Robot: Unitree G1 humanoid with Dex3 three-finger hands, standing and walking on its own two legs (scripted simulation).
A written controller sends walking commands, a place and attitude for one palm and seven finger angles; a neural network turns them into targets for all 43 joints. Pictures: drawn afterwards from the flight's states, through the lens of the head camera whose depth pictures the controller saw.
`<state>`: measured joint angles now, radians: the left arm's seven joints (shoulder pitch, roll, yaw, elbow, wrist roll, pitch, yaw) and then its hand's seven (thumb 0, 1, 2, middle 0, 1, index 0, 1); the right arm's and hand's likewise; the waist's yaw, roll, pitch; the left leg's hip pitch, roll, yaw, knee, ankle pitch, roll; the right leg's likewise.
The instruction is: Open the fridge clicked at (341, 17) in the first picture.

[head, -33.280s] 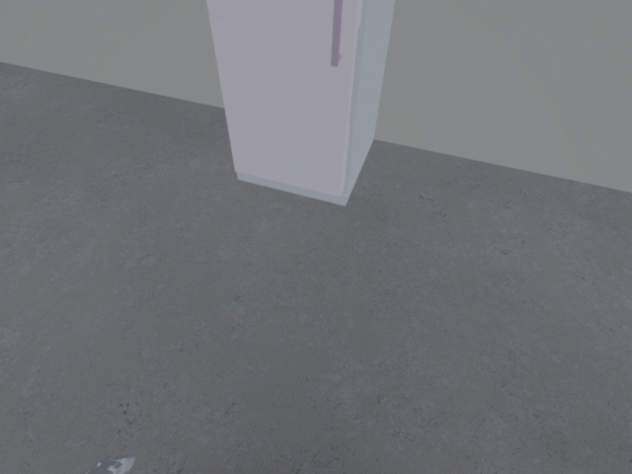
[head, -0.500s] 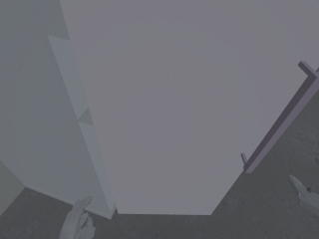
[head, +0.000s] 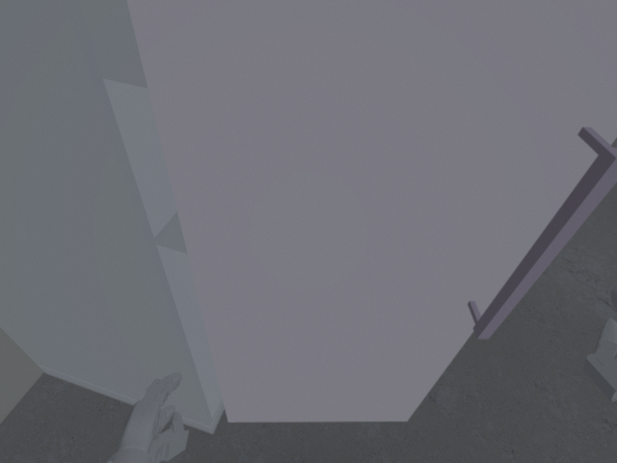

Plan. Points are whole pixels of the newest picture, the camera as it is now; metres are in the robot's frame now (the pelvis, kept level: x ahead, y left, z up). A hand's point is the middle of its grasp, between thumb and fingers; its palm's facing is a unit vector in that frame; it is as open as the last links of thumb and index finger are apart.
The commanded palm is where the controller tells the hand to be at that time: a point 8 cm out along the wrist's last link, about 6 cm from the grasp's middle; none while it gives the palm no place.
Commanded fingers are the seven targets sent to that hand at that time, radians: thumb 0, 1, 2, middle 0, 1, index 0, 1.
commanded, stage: draw the hand back to the body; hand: right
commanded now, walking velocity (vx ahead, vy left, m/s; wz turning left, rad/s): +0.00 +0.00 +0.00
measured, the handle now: (525, 253) +0.36 -0.31 +0.11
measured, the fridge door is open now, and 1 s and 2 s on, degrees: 72 72 72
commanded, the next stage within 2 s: step back with the hand held close in 0.02 s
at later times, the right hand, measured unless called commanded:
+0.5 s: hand out of the picture +0.16 -0.29 +0.15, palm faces +0.32 +0.81 -0.49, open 7.4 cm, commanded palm +0.10 -0.33 +0.17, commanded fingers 0.00 -0.90 -0.90 0.20 0.30 0.20 0.30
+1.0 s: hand out of the picture +0.08 -0.32 +0.16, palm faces +0.48 +0.77 -0.42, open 7.4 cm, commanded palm +0.01 -0.35 +0.17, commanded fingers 0.00 -0.90 -0.90 0.20 0.30 0.20 0.30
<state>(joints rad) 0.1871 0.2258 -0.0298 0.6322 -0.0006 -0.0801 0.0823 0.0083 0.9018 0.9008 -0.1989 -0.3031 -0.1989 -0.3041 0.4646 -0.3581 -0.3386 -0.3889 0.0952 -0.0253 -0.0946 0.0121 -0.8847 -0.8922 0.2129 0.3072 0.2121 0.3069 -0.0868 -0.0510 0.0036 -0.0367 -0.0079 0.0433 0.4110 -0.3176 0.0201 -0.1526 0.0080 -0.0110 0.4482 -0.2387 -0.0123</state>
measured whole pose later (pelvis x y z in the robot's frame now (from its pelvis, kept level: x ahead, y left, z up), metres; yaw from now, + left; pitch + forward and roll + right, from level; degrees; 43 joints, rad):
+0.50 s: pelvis -0.04 -0.03 +0.00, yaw +1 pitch +0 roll +1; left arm 0.17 0.23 0.00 0.55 -0.01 0.03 0.08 0.01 0.90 0.90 -0.20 -0.30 -0.20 -0.30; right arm 0.58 -0.45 -0.39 -0.52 0.08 -0.13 -0.11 0.01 -0.89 -0.90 0.22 0.30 0.21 0.30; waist -0.01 -0.01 0.04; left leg -0.18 0.01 0.03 0.41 -0.24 -0.02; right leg -0.30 0.02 -0.03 0.47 -0.18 -0.06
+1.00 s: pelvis -0.11 -0.04 -0.01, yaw -4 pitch +0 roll +4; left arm 0.19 0.20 -0.01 0.59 0.01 -0.09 0.08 0.01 0.90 0.90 -0.20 -0.30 -0.20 -0.30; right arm 0.50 -0.41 -0.42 -0.51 0.04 -0.22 -0.13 0.01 -0.89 -0.90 0.21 0.30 0.21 0.30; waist -0.03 -0.01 0.03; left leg -0.26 -0.04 -0.01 0.49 -0.22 -0.02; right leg -0.43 0.03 0.03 0.52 -0.10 -0.07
